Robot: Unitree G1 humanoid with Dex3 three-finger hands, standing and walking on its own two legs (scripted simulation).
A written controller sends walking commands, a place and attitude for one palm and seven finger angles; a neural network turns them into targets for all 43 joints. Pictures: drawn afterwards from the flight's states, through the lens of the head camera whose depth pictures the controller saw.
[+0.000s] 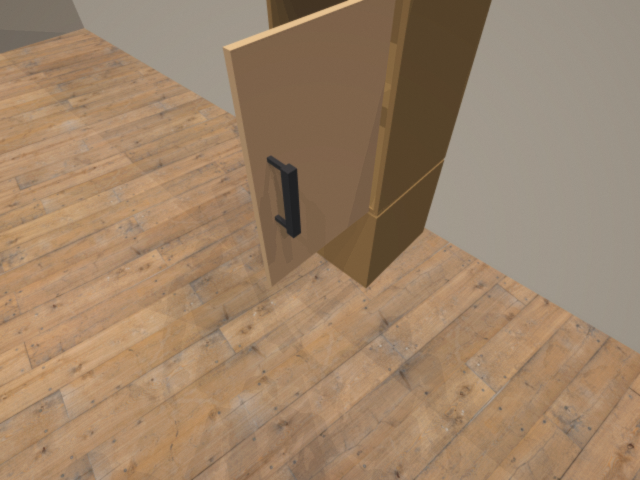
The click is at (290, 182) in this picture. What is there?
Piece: cupboard door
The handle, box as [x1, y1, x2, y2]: [267, 155, 300, 237]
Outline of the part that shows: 270,155 267,157 267,161 279,169 281,172 285,210 284,219 279,215 275,216 275,219 287,229 287,232 291,236 294,237 300,232 296,168 290,164 285,165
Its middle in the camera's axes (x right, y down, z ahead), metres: -0.07 -0.08 +0.77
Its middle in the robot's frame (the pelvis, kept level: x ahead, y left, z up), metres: +0.62 +0.11 -0.05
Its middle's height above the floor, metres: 0.73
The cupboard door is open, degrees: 88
